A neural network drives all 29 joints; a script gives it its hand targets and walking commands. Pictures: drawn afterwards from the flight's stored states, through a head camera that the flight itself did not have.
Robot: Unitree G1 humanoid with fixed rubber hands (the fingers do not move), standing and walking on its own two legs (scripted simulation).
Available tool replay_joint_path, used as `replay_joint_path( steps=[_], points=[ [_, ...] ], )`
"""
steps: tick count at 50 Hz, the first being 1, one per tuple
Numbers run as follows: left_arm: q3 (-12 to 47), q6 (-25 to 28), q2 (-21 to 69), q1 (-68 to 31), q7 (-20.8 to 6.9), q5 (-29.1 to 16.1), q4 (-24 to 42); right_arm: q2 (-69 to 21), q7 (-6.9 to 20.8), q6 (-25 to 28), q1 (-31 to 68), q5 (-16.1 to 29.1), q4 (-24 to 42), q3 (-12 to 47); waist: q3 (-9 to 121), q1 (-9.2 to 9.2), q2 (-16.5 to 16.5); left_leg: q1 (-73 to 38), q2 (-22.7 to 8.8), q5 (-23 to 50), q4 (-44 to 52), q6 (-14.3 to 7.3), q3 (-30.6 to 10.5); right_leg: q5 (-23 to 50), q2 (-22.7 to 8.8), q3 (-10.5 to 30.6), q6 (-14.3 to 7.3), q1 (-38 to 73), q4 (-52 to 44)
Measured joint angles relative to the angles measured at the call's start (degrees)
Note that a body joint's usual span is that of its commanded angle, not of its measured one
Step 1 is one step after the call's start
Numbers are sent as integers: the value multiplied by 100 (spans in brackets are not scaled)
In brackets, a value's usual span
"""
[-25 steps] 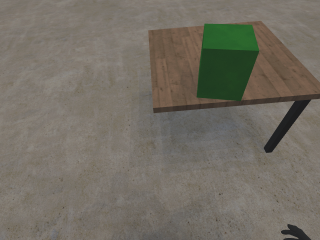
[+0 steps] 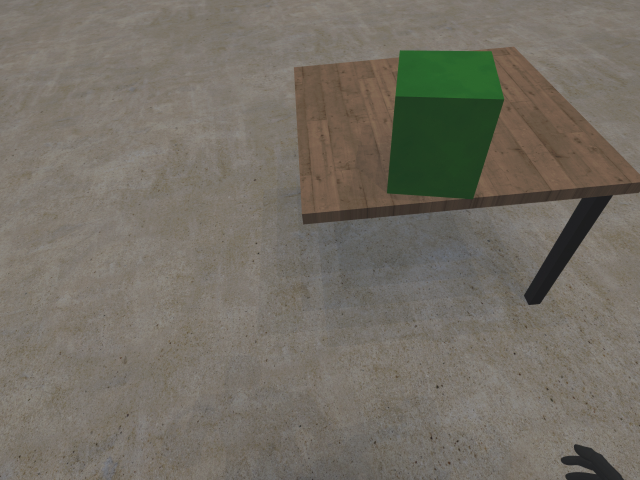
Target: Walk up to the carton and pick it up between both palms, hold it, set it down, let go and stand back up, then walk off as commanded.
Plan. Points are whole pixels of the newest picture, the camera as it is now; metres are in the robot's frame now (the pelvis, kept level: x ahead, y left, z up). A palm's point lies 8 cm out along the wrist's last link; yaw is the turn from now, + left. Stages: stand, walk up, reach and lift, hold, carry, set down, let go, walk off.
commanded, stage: walk up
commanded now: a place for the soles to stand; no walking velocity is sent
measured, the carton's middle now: (436, 125) +0.86 -0.26 -0.04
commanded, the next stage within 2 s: none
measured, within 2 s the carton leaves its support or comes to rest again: neither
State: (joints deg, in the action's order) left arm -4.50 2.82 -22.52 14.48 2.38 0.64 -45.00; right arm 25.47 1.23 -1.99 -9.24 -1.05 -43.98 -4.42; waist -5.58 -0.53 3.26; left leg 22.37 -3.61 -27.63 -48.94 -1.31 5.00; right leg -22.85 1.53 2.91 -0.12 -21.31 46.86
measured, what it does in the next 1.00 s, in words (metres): steps to the right: right foot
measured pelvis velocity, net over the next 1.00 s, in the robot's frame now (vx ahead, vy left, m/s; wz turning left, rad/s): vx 0.10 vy -0.13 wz -0.10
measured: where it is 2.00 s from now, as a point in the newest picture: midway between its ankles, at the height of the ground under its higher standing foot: (410, 434)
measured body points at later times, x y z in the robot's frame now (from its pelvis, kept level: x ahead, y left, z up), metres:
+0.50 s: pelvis -0.01 +0.00 +0.02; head +0.01 -0.01 +0.47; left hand +0.10 +0.32 -0.07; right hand +0.06 -0.34 -0.08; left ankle +0.03 +0.11 -0.70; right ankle +0.00 -0.15 -0.64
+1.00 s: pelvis +0.10 -0.13 +0.02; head +0.13 -0.14 +0.46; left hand +0.17 +0.19 -0.08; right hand +0.15 -0.48 -0.08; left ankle +0.12 +0.01 -0.66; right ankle +0.08 -0.24 -0.70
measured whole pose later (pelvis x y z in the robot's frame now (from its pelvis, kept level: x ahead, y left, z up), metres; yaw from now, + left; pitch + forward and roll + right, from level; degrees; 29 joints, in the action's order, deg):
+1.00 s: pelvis +0.10 -0.13 +0.02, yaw -6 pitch -1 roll +1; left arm -4.7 1.7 -22.5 18.8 -3.5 1.6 -45.3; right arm 28.2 0.7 3.6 -16.4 -1.0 -46.7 -4.9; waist -5.5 2.5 1.0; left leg 26.8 -4.3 -24.6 -57.5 -1.8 3.4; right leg -22.0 1.2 2.5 -1.2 -17.5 40.4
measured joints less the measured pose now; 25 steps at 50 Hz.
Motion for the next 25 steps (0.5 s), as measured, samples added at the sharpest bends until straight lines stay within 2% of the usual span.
replay_joint_path(
  steps=[2,4,7,8,10,11,15,19,21,23,25],
  points=[
    [0,-2,-1,-63,0,0,-1,-1,0,39,-4,0,-31,0,-67,-6,-18,-3,17,711,167,6,3,44,-14,3,0,-24,-2],
    [1,-10,5,-83,0,0,-3,-1,0,74,-31,0,-53,-1,-78,-11,-20,-5,16,653,163,6,2,-16,-14,2,0,-32,57],
    [1,-67,-20,-82,-3,0,-4,-1,0,124,-33,0,-53,0,-77,-11,-35,-4,11,594,206,0,4,-592,-14,2,0,-26,291],
    [1,-68,-29,-80,-11,0,-5,-2,0,130,-33,0,-53,0,-74,1,-42,-3,6,619,236,0,10,-575,-15,6,0,7,192],
    [1,-63,-45,-82,-22,0,-8,-2,0,129,-20,0,-54,0,-88,11,-53,17,-3,659,238,6,9,170,-15,4,5,86,-195],
    [1,-63,-42,-82,-22,0,-19,-2,0,116,-3,1,-55,-1,-100,11,-51,16,-13,666,222,7,7,292,-6,2,15,72,-168],
    [1,-61,-34,-82,-22,0,-28,-2,0,39,22,3,-55,0,-100,11,-52,24,3,189,78,7,8,110,0,33,20,59,-82],
    [4,-68,-53,-95,-48,9,-30,-1,0,65,-14,3,-60,0,-100,-50,-53,16,23,652,194,6,7,24,1,54,20,31,-41],
    [4,-128,-63,-102,-209,60,-34,1,0,320,-237,3,-63,-1,-75,-58,-49,-34,10,390,177,-42,-2,-609,33,45,20,-118,541],
    [3,-194,-109,-101,-351,93,-32,1,-3,474,-458,3,-134,-1,-72,-57,-57,-169,-53,255,369,-57,-3,-708,73,47,20,-414,1328],
    [3,-229,-203,-100,-487,93,-29,1,-18,539,-643,3,-238,-1,-67,-57,-94,-357,-124,308,712,-56,-1,-641,26,52,20,-615,1660]
  ],
)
